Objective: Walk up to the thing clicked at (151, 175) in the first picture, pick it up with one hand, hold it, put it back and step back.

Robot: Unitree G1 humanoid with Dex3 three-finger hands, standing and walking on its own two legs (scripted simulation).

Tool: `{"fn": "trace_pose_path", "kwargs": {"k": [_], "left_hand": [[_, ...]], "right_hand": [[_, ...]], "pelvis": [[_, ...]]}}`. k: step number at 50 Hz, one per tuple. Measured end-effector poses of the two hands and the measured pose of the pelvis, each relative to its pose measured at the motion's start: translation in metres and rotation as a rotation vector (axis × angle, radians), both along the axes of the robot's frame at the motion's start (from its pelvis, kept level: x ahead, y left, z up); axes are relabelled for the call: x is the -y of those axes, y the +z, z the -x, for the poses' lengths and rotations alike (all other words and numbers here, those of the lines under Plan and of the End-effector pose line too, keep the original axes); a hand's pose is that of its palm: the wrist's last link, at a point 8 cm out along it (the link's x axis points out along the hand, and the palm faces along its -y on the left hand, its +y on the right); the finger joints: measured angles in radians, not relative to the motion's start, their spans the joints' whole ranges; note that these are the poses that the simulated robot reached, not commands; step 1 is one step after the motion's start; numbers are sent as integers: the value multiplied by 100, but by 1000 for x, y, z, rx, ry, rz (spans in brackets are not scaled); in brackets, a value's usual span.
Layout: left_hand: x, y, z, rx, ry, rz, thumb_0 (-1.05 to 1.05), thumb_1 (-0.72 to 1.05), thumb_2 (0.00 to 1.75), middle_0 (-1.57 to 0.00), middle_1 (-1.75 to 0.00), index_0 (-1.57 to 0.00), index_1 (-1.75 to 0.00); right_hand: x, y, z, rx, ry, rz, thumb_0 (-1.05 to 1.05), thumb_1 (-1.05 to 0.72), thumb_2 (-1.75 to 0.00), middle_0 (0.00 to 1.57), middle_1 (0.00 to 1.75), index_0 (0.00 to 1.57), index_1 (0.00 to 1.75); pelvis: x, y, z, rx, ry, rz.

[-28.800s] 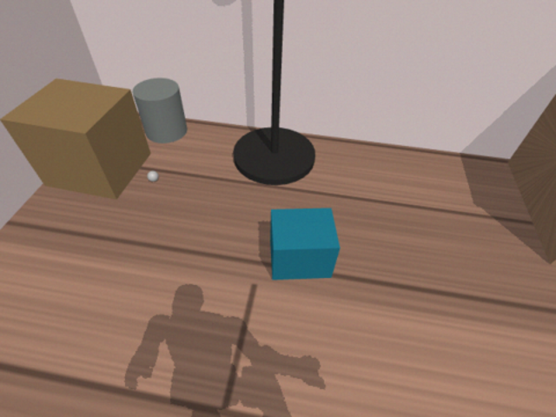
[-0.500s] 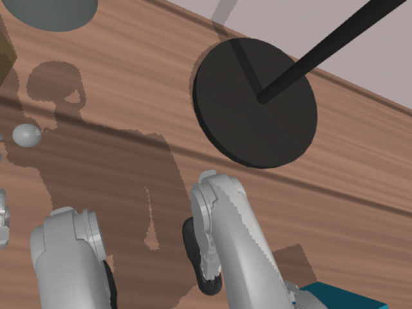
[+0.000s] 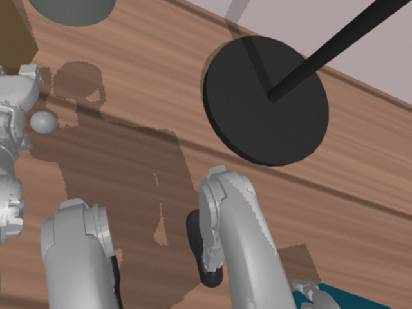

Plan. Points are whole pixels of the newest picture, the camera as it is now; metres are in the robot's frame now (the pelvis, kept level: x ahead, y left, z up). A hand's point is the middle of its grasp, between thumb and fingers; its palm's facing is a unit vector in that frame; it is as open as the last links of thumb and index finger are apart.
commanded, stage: home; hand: left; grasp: from above
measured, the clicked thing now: (43, 122) +0.55 +0.24 -0.31
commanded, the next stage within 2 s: none
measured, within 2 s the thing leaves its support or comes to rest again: neither
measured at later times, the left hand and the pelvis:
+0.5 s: hand out of the picture +0.50 +0.26 -0.08, palm faces -0.34 -0.39 -0.86, open 10.3 cm; pelvis +0.03 +0.01 +0.05, yaw +1 degrees
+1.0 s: hand out of the picture +0.30 +0.21 +0.13, palm faces +0.01 -0.93 -0.38, open 7.4 cm; pelvis +0.02 +0.00 +0.22, yaw +5 degrees
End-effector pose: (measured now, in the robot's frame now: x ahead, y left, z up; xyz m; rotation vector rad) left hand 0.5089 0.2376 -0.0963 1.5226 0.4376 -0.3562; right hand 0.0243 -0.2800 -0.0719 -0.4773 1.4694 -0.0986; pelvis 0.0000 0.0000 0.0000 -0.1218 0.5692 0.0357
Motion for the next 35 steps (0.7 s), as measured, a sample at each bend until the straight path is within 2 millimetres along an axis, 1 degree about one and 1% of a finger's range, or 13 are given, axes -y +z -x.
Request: {"fn": "trace_pose_path", "kwargs": {"k": [2, 5, 7, 9, 11, 14, 17, 19, 21, 24, 29, 32, 35], "left_hand": [[-4, -13, -1, 4, 9, 2, 0, -52, 102, -9, -100, -8, -101], [-9, -30, -6, 16, 22, 4, 0, -49, 100, -11, -98, -11, -99], [-11, -36, -13, 41, 31, 12, 0, -46, 99, -14, -95, -13, -95], [-13, -38, -20, 77, 43, 22, 0, -43, 97, -17, -90, -16, -91], [-15, -35, -27, 116, 62, 31, 0, -38, 95, -20, -85, -18, -86], [-19, -24, -33, 160, 114, 50, 0, -29, 94, -22, -77, -21, -79], [-25, -3, -34, 176, 188, 84, 0, -18, 93, -24, -71, -22, -72], [-30, 14, -29, 171, 247, 119, 0, -8, 93, -24, -67, -23, -69], [-34, 32, -20, 146, 303, 152, 0, 1, 94, -25, -63, -23, -65], [-41, 60, 2, 96, 367, 212, 0, 17, 95, -25, -59, -24, -61], [-42, 102, 56, 21, 439, 366, 0, 46, 99, -25, -52, -24, -54], [-39, 126, 90, 12, 479, 482, 0, 62, 98, -24, -46, -24, -47], [-36, 147, 121, 31, 525, 580, 0, 74, 96, -23, -40, -23, -41]], "right_hand": [[-4, -5, 3, -14, 2, -2, 0, -91, -90, 20, 30, 20, 30], [-9, -9, 2, -21, 15, -1, 0, -90, -90, 20, 30, 20, 30], [-11, -10, 1, -32, 18, -3, 0, -90, -90, 20, 30, 20, 30], [-13, -11, 0, -43, 18, -9, 0, -90, -90, 20, 30, 20, 30], [-15, -12, -3, -50, 11, -19, 0, -90, -90, 20, 30, 20, 30], [-19, -12, -8, -46, -4, -41, 0, -89, -90, 20, 30, 20, 30], [-21, -10, -16, -32, -25, -74, 0, -89, -90, 20, 30, 20, 30], [-23, -7, -23, -18, -39, -100, 0, -89, -90, 20, 30, 20, 30], [-24, -3, -31, -2, -50, -125, 0, -89, -90, 20, 30, 20, 30], [-25, 7, -46, 39, -61, -155, 0, -90, -90, 20, 30, 20, 30], [-23, 34, -77, 133, -35, -177, 1, -90, -90, 20, 30, 20, 30], [-21, 55, -100, 207, -3, -169, 1, -90, -90, 20, 30, 20, 30], [-21, 80, -125, 298, 28, -152, 1, -90, -90, 20, 30, 20, 30]], "pelvis": [[-1, -6, -2, -3, -2, 3], [-2, -13, -6, -8, -6, 9], [-2, -16, -9, -16, -7, 13], [-3, -17, -12, -25, -8, 17], [-4, -17, -16, -37, -8, 20], [-4, -13, -21, -54, -6, 22], [-5, -4, -25, -72, -4, 20], [-6, 6, -27, -83, -1, 19], [-6, 17, -29, -89, 4, 14], [-7, 38, -29, -89, 10, 4], [-7, 75, -23, -65, 17, -15], [-5, 96, -18, -45, 22, -23], [-3, 114, -15, -19, 29, -28]]}}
